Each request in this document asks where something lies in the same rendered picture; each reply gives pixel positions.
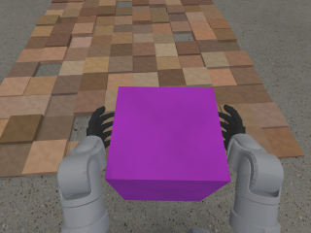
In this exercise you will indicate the robot left hand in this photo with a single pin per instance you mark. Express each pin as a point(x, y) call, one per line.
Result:
point(96, 128)

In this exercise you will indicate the robot right hand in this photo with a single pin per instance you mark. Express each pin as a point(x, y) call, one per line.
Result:
point(233, 126)

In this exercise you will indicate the carton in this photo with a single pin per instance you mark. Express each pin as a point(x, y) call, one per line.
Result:
point(166, 144)

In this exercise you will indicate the robot right forearm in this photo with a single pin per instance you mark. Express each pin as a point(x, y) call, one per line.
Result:
point(258, 186)

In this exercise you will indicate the robot left forearm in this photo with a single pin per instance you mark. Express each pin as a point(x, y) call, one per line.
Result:
point(80, 188)

